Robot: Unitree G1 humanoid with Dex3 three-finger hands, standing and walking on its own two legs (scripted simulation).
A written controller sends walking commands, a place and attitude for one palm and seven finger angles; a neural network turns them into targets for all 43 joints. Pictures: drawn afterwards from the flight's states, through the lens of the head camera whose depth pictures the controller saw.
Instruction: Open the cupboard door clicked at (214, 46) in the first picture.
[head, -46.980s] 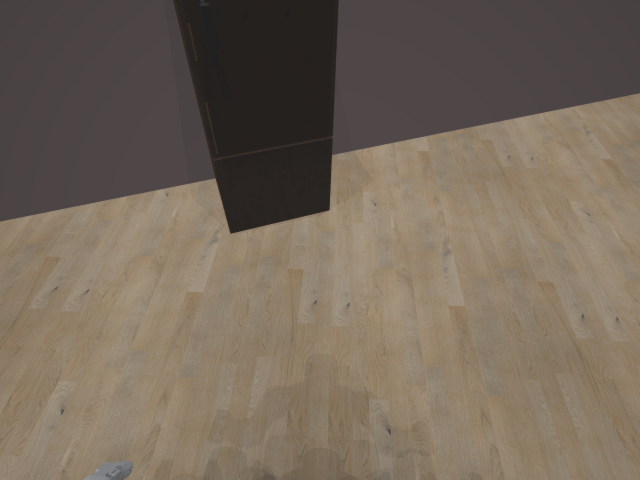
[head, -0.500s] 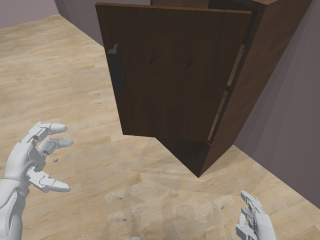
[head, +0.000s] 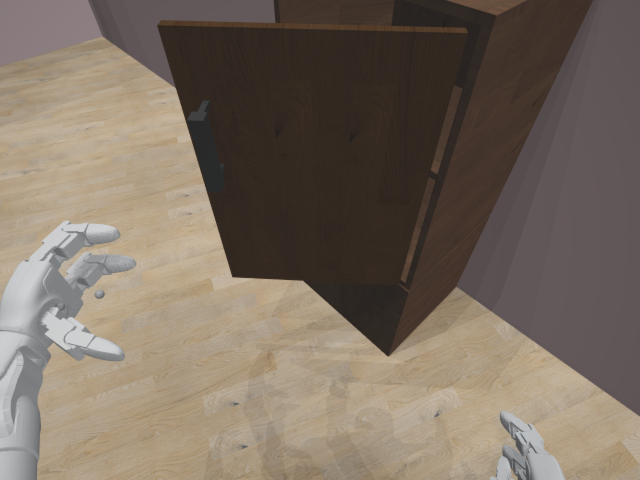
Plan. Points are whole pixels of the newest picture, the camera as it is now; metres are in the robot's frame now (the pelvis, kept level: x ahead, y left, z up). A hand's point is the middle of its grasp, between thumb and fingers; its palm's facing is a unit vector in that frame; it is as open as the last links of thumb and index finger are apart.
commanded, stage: raise the hand with hooked fingers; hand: left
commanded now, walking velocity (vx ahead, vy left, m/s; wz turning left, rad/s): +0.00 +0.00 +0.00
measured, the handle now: (210, 147) +0.59 +0.22 +0.09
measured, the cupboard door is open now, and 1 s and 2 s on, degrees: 43 43 43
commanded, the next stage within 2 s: move the hooked fingers beside the handle in 0.26 s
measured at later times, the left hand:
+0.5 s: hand (101, 293) +0.29 +0.27 +0.11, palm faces +0.06 -1.00 -0.01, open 14.0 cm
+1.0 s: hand (131, 236) +0.38 +0.27 +0.10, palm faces +0.00 -1.00 +0.01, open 14.0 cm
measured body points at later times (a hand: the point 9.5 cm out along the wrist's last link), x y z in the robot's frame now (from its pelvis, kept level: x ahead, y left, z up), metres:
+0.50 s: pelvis -0.01 -0.01 +0.00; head +0.01 -0.02 +0.45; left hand +0.28 +0.32 +0.11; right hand +0.15 -0.25 -0.08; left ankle +0.02 +0.13 -0.72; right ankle -0.01 -0.13 -0.72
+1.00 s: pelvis -0.01 +0.01 -0.01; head +0.04 +0.01 +0.44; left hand +0.37 +0.33 +0.10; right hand +0.09 -0.26 -0.10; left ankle +0.02 +0.13 -0.72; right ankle -0.01 -0.13 -0.72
